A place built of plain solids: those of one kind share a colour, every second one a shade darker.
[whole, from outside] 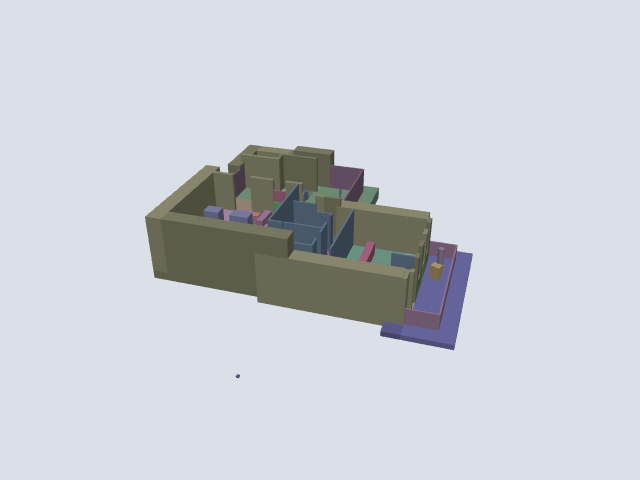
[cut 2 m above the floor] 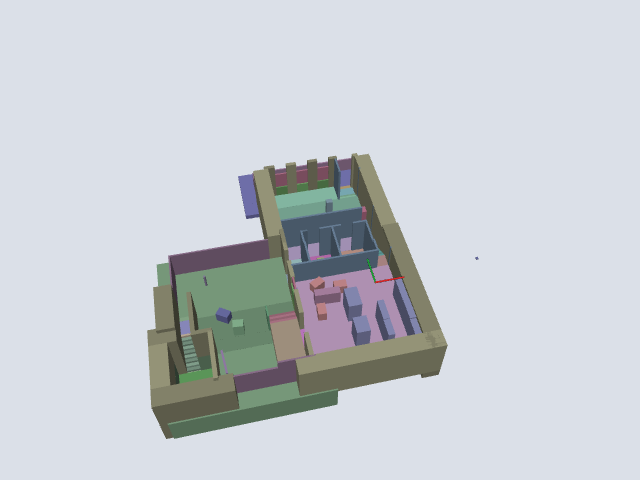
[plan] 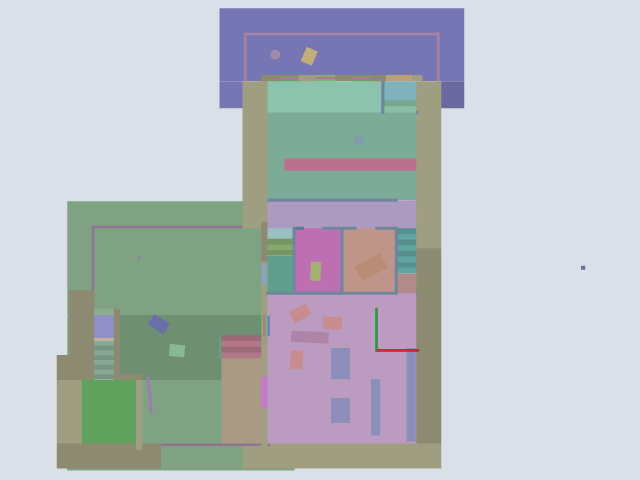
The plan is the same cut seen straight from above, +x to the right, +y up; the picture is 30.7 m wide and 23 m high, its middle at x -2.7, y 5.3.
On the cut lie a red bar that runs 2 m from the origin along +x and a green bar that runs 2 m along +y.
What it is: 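A small town's post office; a public office behind a porch, a corridor and offices, a sorting office with a loading bank on its yard, a side passage up to the yard and a boiler cellar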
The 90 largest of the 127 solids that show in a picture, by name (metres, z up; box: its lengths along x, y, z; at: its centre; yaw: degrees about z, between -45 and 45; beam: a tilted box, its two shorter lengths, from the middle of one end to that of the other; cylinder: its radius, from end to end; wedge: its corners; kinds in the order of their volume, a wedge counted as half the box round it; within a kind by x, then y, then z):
{
 "wall_brick_1": {"box": [1.2, 5.44, 4.67], "at": [-14.72, -2.93, 1.27]},
 "wall_brick_2": {"box": [1.8, 1.2, 4.67], "at": [-14.42, -0.81, 1.27]},
 "wall_brick_3": {"box": [1.2, 3.5, 5.37], "at": [-14.12, 1.15, 1.62]},
 "wall_brick_4": {"box": [5.0, 1.2, 4.67], "at": [-12.82, -5.05, 1.27]},
 "wall_brick_5": {"box": [0.3, 2.31, 5.37], "at": [-12.43, -0.25, 1.62]},
 "wall_brick_6": {"box": [0.3, 1.7, 5.37], "at": [-12.43, 1.15, 1.62]},
 "wall_brick_7": {"box": [1.36, 0.3, 5.37], "at": [-11.9, -1.26, 1.62]},
 "wall_brick_8": {"box": [0.3, 3.64, 5.37], "at": [-11.37, -2.93, 1.62]},
 "wall_brick_9": {"box": [1.2, 7.05, 4.07], "at": [-5.82, 9.39, 1.63]},
 "wall_brick_10": {"box": [0.3, 1.98, 4.44], "at": [-5.37, -3.76, 2.93]},
 "wall_brick_11": {"box": [0.3, 1.2, 4.44], "at": [-5.37, -0.67, 2.93]},
 "wall_brick_12": {"box": [0.3, 1.33, 4.44], "at": [-5.37, 0.0, 2.93]},
 "wall_brick_13": {"box": [0.3, 1.33, 4.44], "at": [-5.37, 2.38, 2.93]},
 "wall_brick_14": {"box": [0.3, 0.72, 4.25], "at": [-5.37, 4.49, 2.19]},
 "wall_brick_15": {"box": [0.3, 1.91, 4.25], "at": [-5.37, 5.21, 2.19]},
 "wall_brick_16": {"box": [0.84, 0.3, 4.07], "at": [-5.1, 13.06, 1.63]},
 "wall_brick_17": {"box": [0.8, 0.3, 4.07], "at": [-3.33, 13.06, 1.63]},
 "wall_brick_18": {"box": [9.53, 1.2, 4.44], "at": [-1.65, -5.05, 2.93]},
 "wall_brick_19": {"box": [0.8, 0.3, 4.07], "at": [-1.58, 13.06, 1.63]},
 "wall_brick_20": {"box": [0.69, 0.3, 4.07], "at": [0.12, 13.06, 1.63]},
 "wall_brick_21": {"box": [0.45, 0.3, 4.01], "at": [1.99, 13.06, 1.6]},
 "wall_brick_22": {"box": [1.2, 10.55, 5.08], "at": [2.51, -0.37, 2.61]},
 "wall_brick_23": {"box": [1.2, 10.11, 4.07], "at": [2.51, 7.56, 1.63]},
 "wall_brick_24": {"box": [1.2, 2.7, 4.01], "at": [2.51, 11.56, 1.6]},
 "yard_yardp_asphalt_1": {"box": [0.7, 3.04, 2.17], "at": [-14.47, -2.93, 0.03]},
 "yard_yardp_asphalt_2": {"box": [1.3, 3.11, 2.17], "at": [-14.17, 0.15, 0.03]},
 "yard_yardp_asphalt_3": {"box": [9.6, 5.46, 1.04], "at": [-10.02, 4.43, 0.59]},
 "yard_yardp_asphalt_4": {"box": [5.16, 1.04, 2.17], "at": [-10.0, -0.89, 0.03]},
 "yard_yardp_asphalt_5": {"box": [4.1, 3.04, 2.17], "at": [-9.47, -2.93, 0.03]},
 "yard_yardp_asphalt_6": {"box": [10.9, 1.3, 2.17], "at": [-9.37, -5.1, 0.03]},
 "yard_yardp_asphalt_7": {"box": [7.36, 2.07, 2.17], "at": [-8.9, 0.67, 0.03]},
 "floor_sortp_floorboards_1": {"box": [7.13, 7.2, 1.89], "at": [-1.65, -0.85, 1.01]},
 "floor_publicp_tile_1": {"box": [5.53, 1.5, 0.86], "at": [-2.45, 12.16, 0.03]},
 "floor_publicp_tile_2": {"box": [7.13, 4.2, 0.86], "at": [-1.65, 9.31, 0.03]},
 "yard_forep_stone_1": {"box": [2.3, 1.3, 0.4], "at": [-6.37, 12.26, -0.2]},
 "yard_forep_stone_2": {"box": [11.73, 3.5, 0.4], "at": [-1.65, 14.66, -0.2]},
 "yard_forep_stone_3": {"box": [2.3, 1.3, 0.4], "at": [3.06, 12.26, -0.2]},
 "wall_plaster_1": {"box": [1.43, 0.15, 5.08], "at": [-4.58, 2.75, 2.61]},
 "wall_plaster_2": {"box": [0.15, 1.95, 4.25], "at": [-3.94, 3.65, 2.19]},
 "wall_plaster_3": {"box": [0.15, 1.46, 3.6], "at": [-3.94, 5.21, 1.86]},
 "wall_plaster_4": {"box": [6.33, 0.15, 3.6], "at": [-2.13, 7.21, 1.86]},
 "wall_plaster_5": {"box": [1.63, 0.15, 3.6], "at": [-1.76, 5.86, 1.86]},
 "wall_plaster_6": {"box": [0.15, 3.26, 3.6], "at": [-1.64, 4.31, 1.86]},
 "wall_plaster_7": {"box": [5.05, 0.15, 5.08], "at": [-1.49, 2.75, 2.61]},
 "wall_plaster_8": {"box": [0.15, 1.65, 4.07], "at": [0.31, 12.16, 1.63]},
 "wall_plaster_9": {"box": [1.08, 0.15, 3.6], "at": [0.49, 5.86, 1.86]},
 "wall_plaster_10": {"box": [0.15, 1.1, 5.08], "at": [0.96, 3.23, 2.61]},
 "wall_plaster_11": {"box": [0.15, 2.31, 3.6], "at": [0.96, 4.78, 1.86]},
 "floor_bank_asphalt_1": {"box": [2.2, 4.08, 1.24], "at": [-6.32, -2.41, 1.33]},
 "fence_metal_1": {"box": [0.12, 4.4, 2.6], "at": [-13.58, 3.78, 2.01]},
 "fence_metal_2": {"box": [4.34, 0.12, 4.37], "at": [-9.47, -4.51, 1.12]},
 "fence_metal_3": {"box": [8.42, 0.12, 3.25], "at": [-9.43, 5.92, 1.69]},
 "fence_metal_4": {"box": [2.44, 0.12, 3.44], "at": [-6.32, -4.51, 2.43]},
 "fence_metal_5": {"box": [0.12, 2.44, 1.65], "at": [-6.28, 14.01, 0.42]},
 "fence_metal_6": {"box": [9.37, 0.12, 1.65], "at": [-1.65, 15.17, 0.42]},
 "fence_metal_7": {"box": [0.12, 2.44, 1.65], "at": [2.97, 14.01, 0.42]},
 "frame_1": {"box": [0.92, 1.2, 1.85], "at": [-1.72, -2.87, 2.88]},
 "frame_2": {"box": [0.92, 1.5, 1.8], "at": [-1.72, -0.62, 2.85]},
 "frame_3": {"box": [0.45, 1.2, 1.85], "at": [-0.03, -3.47, 2.88]},
 "frame_4": {"box": [0.45, 1.5, 1.9], "at": [-0.03, -2.12, 2.9]},
 "frame_5": {"box": [0.45, 1.2, 1.8], "at": [1.67, -3.77, 2.85]},
 "frame_6": {"box": [0.45, 1.5, 1.9], "at": [1.67, -2.42, 2.9]},
 "frame_7": {"box": [0.45, 1.8, 1.85], "at": [1.67, -0.77, 2.88]},
 "stair_back_concrete_1": {"box": [0.88, 0.54, 1.21], "at": [1.47, 3.97, 1.02]},
 "stair_back_concrete_2": {"box": [0.88, 0.81, 1.04], "at": [1.47, 4.11, 0.94]},
 "stair_back_concrete_3": {"box": [0.88, 1.08, 0.88], "at": [1.47, 4.24, 0.85]},
 "stair_back_concrete_4": {"box": [0.88, 1.35, 0.71], "at": [1.47, 4.38, 0.77]},
 "stair_back_concrete_5": {"box": [0.88, 1.62, 0.55], "at": [1.47, 4.51, 0.69]},
 "stair_back_concrete_6": {"box": [0.88, 1.89, 0.38], "at": [1.47, 4.65, 0.6]},
 "counter_main_1": {"box": [6.32, 0.6, 1.02], "at": [-1.25, 8.91, 0.97]},
 "floor_cor1p_lino_1": {"box": [7.13, 1.35, 0.4], "at": [-1.65, 6.54, 0.27]},
 "floor_officep_lino_1": {"box": [2.6, 3.11, 0.4], "at": [-0.34, 4.31, 0.27]},
 "floor_boilerp_stone_1": {"box": [2.6, 3.04, 0.4], "at": [-12.82, -2.93, -0.86]},
 "floor_kitchenp_lino_1": {"box": [2.3, 3.11, 0.4], "at": [-2.79, 4.31, 0.27]},
 "floor_pas1p_lino_1": {"box": [1.27, 1.8, 1.04], "at": [-4.58, 3.65, 0.59]},
 "floor_cel0p_concrete_1": {"box": [0.94, 1.1, 2.17], "at": [-13.05, 1.15, 0.03]},
 "floor_floorboards_1": {"box": [0.95, 0.95, 1.89], "at": [1.43, 3.23, 1.01]},
 "stair_bank_stone_1": {"box": [1.9, 0.56, 0.55], "at": [-6.47, -0.09, 1.34]},
 "stair_bank_stone_2": {"box": [1.9, 0.84, 0.39], "at": [-6.47, 0.05, 1.25]},
 "stair_bank_stone_3": {"box": [1.9, 1.12, 0.22], "at": [-6.47, 0.19, 1.17]},
 "dropbag_sort_1": {"box": [1.8, 0.55, 1.13], "at": [-3.19, 0.64, 2.52], "yaw": -2.7},
 "floor_porchp_stone_1": {"box": [1.6, 1.5, 0.4], "at": [1.11, 12.16, -0.2]},
 "table_office_1": {"box": [1.4, 0.8, 0.74], "at": [-0.25, 4.0, 0.84], "yaw": 27.8},
 "locker_kitchen_1": {"box": [0.5, 0.9, 1.8], "at": [-2.91, 3.8, 1.36], "yaw": -3.3},
 "floor_pas0p_lino_1": {"box": [1.27, 1.31, 0.4], "at": [-4.58, 5.21, 0.27]},
 "step_cel_1": {"box": [0.94, 0.31, 1.62], "at": [-13.05, 0.39, 0.1]},
 "bin_fore_1": {"box": [0.58, 0.74, 1.07], "at": [-3.22, 14.1, 0.54], "yaw": -22.8},
 "bin_yard_1": {"box": [0.74, 0.58, 1.07], "at": [-9.55, 0.0, 1.65], "yaw": -5.7},
 "hamper_sort_1": {"box": [0.9, 0.6, 0.79], "at": [-2.1, 1.32, 2.34], "yaw": -2.2},
 "hamper_yard_1": {"box": [0.9, 0.6, 0.78], "at": [-10.42, 1.26, 1.5], "yaw": -34.2}
}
